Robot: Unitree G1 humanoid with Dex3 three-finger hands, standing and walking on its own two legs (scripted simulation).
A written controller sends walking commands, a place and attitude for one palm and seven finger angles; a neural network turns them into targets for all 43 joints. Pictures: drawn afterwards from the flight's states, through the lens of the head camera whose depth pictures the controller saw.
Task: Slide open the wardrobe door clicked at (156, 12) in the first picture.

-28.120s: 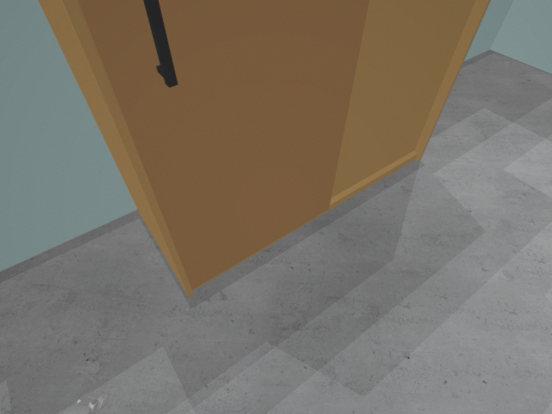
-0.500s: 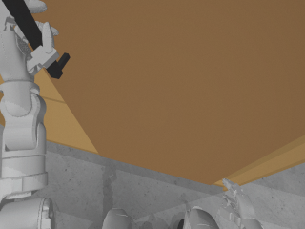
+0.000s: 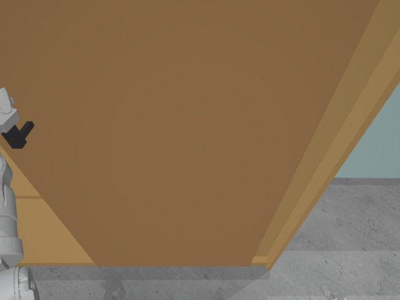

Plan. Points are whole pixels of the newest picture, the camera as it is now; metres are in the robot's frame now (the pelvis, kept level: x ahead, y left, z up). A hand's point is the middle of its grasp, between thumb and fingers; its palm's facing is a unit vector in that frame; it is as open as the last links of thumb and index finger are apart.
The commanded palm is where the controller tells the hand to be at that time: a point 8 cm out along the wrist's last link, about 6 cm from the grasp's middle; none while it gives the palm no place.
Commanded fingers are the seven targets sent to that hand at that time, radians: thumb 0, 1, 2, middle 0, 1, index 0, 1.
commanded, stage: stop walking and hold the door there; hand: left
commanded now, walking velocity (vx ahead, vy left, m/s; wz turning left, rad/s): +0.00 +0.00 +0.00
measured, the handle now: out of the picture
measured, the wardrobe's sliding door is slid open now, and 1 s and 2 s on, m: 0.59 0.59 0.59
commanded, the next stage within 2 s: none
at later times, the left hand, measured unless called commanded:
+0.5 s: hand (6, 112) +0.35 +0.35 +0.22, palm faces +0.61 -0.77 -0.20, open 5.5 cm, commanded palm +0.31 +0.38 +0.19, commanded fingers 0.00 0.90 0.90 -0.45 -1.40 -0.45 -1.40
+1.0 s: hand (11, 115) +0.36 +0.35 +0.21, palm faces +0.53 -0.82 -0.22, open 5.3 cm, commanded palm +0.32 +0.38 +0.19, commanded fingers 0.00 0.90 0.90 -0.45 -1.40 -0.45 -1.40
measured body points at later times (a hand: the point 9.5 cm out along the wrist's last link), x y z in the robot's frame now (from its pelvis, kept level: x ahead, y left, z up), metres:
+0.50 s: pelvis -0.03 +0.00 +0.00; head -0.04 -0.01 +0.45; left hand +0.32 +0.39 +0.23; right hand +0.05 -0.29 -0.11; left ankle +0.04 +0.10 -0.73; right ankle +0.00 -0.13 -0.73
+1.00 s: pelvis -0.02 +0.05 +0.00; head +0.01 +0.04 +0.45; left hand +0.33 +0.39 +0.22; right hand +0.13 -0.19 -0.12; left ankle +0.04 +0.11 -0.73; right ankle -0.06 -0.06 -0.69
